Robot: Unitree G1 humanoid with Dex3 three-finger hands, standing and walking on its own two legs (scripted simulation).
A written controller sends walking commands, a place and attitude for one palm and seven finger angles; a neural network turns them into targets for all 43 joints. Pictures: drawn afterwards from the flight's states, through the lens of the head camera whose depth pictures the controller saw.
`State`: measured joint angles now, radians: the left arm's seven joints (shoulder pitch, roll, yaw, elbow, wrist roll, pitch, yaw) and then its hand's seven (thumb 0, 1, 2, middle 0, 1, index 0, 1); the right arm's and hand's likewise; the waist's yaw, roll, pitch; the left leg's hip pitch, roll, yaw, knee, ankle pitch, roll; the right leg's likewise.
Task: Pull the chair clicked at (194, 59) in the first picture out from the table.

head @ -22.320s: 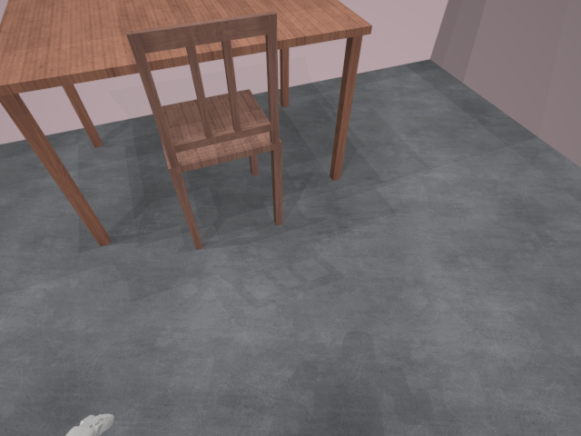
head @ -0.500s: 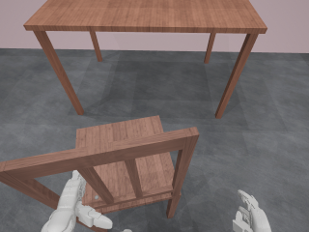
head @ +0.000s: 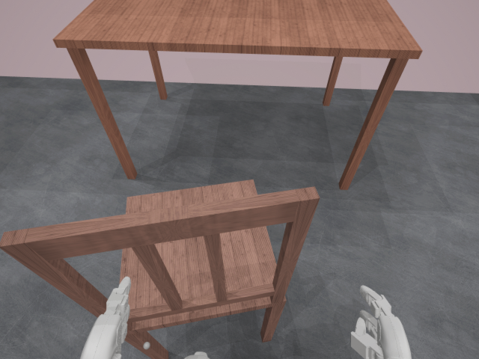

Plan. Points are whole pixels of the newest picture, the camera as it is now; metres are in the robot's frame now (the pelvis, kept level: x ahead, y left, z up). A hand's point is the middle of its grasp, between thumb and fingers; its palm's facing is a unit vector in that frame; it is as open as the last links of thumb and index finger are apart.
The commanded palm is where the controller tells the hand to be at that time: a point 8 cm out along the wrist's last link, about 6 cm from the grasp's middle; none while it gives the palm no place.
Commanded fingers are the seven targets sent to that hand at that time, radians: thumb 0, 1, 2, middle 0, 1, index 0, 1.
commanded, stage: draw the fingers out of the gap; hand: left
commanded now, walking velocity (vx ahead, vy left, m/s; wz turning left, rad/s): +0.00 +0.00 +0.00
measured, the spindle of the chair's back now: (162, 279) +0.26 +0.15 -0.02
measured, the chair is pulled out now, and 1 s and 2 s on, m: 0.60 0.60 0.60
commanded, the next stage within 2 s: draw the hand back to the body in 0.16 s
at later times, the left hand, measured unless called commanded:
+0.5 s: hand (124, 357) +0.14 +0.16 +0.04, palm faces +0.07 -1.00 -0.06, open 17.5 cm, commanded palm +0.09 +0.22 +0.05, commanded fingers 0.00 -0.55 0.20 0.00 0.00 0.00 0.00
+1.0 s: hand (86, 336) +0.15 +0.19 +0.09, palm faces +0.06 -0.93 -0.37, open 15.8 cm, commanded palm +0.12 +0.26 +0.15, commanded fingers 0.00 0.07 0.50 -0.09 -0.13 -0.09 -0.13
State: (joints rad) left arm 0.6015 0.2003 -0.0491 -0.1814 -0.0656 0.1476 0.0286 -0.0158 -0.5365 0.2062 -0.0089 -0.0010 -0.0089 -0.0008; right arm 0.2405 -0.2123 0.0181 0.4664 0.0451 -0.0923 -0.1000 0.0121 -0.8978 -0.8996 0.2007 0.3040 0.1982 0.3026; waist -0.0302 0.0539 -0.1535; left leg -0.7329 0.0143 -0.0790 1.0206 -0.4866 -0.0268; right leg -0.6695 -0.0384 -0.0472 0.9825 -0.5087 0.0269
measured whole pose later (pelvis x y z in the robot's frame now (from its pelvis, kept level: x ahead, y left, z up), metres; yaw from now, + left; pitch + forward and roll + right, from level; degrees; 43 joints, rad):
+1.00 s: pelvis +0.01 +0.00 +0.03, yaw -1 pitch +3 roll -2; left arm 0.78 0.39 0.07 -0.47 -0.09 0.05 0.06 -0.02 -0.26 0.34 -0.21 -0.13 -0.07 -0.06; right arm 0.23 -0.19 0.03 0.51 0.06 -0.07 -0.17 0.01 -0.90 -0.90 0.20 0.30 0.20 0.30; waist 0.02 0.07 -0.09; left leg -0.47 0.05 -0.06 0.86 -0.44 -0.03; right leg -0.41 -0.01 -0.03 0.79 -0.44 0.02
